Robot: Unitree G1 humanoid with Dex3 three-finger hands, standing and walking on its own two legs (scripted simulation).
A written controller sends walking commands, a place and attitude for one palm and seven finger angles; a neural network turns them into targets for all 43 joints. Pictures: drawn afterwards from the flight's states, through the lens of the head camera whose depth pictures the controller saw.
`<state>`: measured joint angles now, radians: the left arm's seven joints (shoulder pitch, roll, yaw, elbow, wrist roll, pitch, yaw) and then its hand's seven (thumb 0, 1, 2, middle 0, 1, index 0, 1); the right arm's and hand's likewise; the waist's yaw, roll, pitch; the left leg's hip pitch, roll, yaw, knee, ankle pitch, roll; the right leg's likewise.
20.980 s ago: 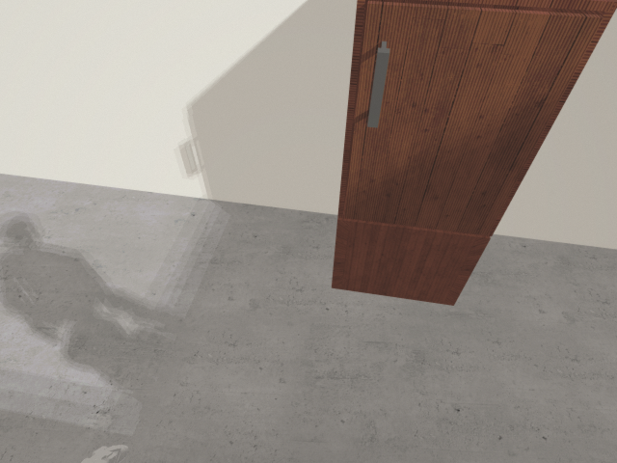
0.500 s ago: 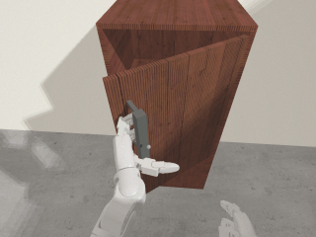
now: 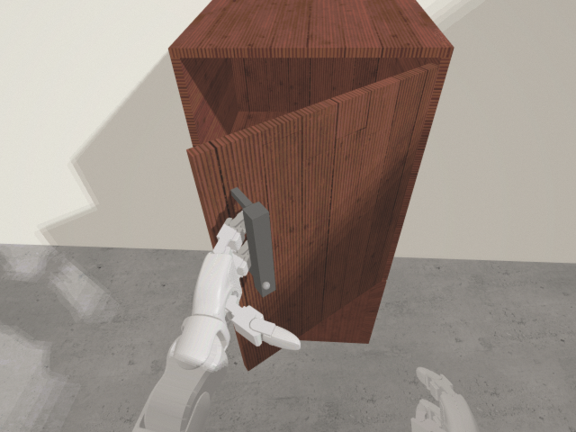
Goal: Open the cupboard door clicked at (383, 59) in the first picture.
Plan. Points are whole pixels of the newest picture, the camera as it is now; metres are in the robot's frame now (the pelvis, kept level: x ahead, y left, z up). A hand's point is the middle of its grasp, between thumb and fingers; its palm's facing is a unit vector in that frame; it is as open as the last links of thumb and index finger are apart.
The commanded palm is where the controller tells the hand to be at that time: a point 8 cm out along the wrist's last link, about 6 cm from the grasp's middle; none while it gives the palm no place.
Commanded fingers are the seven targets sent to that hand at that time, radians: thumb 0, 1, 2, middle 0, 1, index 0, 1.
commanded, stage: slide the hand sideways off the handle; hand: left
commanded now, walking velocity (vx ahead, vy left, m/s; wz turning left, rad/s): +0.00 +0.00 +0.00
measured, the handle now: (252, 243) +0.34 +0.08 +0.11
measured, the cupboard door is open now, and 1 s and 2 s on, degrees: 38 38 38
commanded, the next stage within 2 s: draw the hand back to the body in 0.86 s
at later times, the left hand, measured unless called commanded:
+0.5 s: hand (229, 307) +0.24 +0.09 +0.10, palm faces -0.05 -1.00 -0.01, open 16.0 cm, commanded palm +0.21 +0.16 +0.11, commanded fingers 0.00 -0.50 0.30 -0.15 -0.30 -0.15 -0.30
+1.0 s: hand (181, 337) +0.20 +0.14 +0.10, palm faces -0.01 -1.00 -0.02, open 16.3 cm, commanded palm +0.18 +0.20 +0.11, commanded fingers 0.00 -0.50 0.30 -0.15 -0.30 -0.15 -0.30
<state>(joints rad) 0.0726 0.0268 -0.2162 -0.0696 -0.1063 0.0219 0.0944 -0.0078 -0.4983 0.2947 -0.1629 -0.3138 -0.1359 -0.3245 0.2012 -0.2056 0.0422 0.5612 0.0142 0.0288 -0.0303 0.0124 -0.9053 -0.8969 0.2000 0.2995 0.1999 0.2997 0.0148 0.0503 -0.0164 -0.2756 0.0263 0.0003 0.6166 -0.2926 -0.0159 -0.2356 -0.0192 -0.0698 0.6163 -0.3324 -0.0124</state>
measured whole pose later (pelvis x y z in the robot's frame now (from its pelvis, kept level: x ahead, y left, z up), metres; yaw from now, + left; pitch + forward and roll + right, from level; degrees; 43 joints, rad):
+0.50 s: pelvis +0.03 +0.00 +0.00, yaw -1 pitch -1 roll +0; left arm 0.40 0.12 -0.13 -0.34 -0.11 0.00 -0.01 -0.01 -0.50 0.30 -0.21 -0.33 -0.22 -0.33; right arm 0.20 -0.19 0.05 0.49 0.01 0.00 -0.02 0.01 -0.90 -0.90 0.20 0.30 0.20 0.30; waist 0.03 0.03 -0.03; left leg -0.28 0.04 0.01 0.63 -0.34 -0.02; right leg -0.25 -0.01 -0.06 0.63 -0.37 -0.02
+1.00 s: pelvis +0.02 +0.00 -0.01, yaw +1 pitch +1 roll -1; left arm 0.52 0.18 0.04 -0.38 -0.24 -0.11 -0.17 -0.01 -0.50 0.30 -0.16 -0.30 -0.16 -0.30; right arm 0.26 -0.23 0.03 0.51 0.03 -0.15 -0.06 0.01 -0.90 -0.90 0.20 0.30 0.20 0.30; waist 0.03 0.05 -0.06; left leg -0.40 0.04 -0.03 0.75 -0.38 -0.02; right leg -0.33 -0.01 -0.09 0.72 -0.41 -0.02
